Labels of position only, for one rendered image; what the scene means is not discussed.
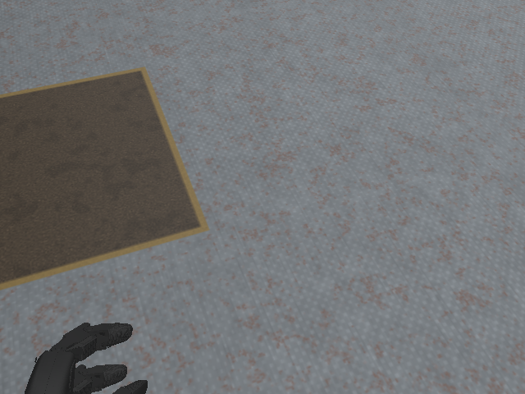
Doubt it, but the robot left hand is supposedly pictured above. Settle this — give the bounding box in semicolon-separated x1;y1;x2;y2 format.
25;323;148;394

